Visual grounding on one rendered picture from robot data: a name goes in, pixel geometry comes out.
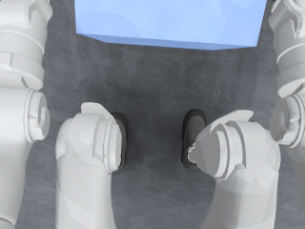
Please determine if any robot right shin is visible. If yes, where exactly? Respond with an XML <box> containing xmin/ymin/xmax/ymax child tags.
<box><xmin>188</xmin><ymin>110</ymin><xmax>281</xmax><ymax>174</ymax></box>

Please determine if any left robot forearm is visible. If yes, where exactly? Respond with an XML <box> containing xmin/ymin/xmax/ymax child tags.
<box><xmin>0</xmin><ymin>0</ymin><xmax>53</xmax><ymax>91</ymax></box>

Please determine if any carton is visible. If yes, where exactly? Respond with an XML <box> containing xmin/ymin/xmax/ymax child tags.
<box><xmin>74</xmin><ymin>0</ymin><xmax>267</xmax><ymax>51</ymax></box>

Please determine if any left robot upper arm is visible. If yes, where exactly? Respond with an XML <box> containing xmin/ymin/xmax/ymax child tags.
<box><xmin>0</xmin><ymin>86</ymin><xmax>51</xmax><ymax>229</ymax></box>

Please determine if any right robot forearm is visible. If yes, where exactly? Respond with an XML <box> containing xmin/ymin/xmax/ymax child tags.
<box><xmin>268</xmin><ymin>0</ymin><xmax>305</xmax><ymax>97</ymax></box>

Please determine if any robot left shin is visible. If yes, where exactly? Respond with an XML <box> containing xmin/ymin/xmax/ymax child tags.
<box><xmin>55</xmin><ymin>102</ymin><xmax>121</xmax><ymax>171</ymax></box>

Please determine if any robot shin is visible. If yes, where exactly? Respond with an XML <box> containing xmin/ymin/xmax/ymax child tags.
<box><xmin>55</xmin><ymin>102</ymin><xmax>121</xmax><ymax>171</ymax></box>
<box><xmin>188</xmin><ymin>110</ymin><xmax>281</xmax><ymax>174</ymax></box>

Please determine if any right robot upper arm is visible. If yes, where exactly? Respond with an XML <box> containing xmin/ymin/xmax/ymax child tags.
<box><xmin>269</xmin><ymin>94</ymin><xmax>305</xmax><ymax>214</ymax></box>

